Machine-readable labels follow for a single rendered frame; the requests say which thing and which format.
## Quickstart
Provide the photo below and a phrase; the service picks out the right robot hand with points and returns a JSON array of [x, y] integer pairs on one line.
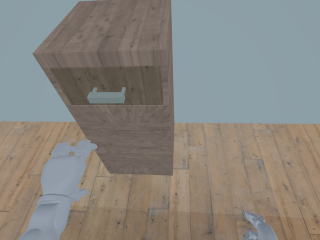
[[264, 231]]

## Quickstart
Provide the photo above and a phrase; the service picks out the left robot forearm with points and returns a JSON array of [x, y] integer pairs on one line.
[[49, 218]]

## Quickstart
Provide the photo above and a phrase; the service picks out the left robot hand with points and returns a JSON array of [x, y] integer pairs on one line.
[[62, 173]]

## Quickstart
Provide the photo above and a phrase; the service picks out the drawer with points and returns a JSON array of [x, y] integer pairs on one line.
[[143, 84]]

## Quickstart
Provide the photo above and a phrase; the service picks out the cabinet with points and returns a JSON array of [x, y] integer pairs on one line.
[[130, 139]]

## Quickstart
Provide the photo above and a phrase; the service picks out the handle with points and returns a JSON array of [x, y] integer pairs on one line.
[[95, 97]]

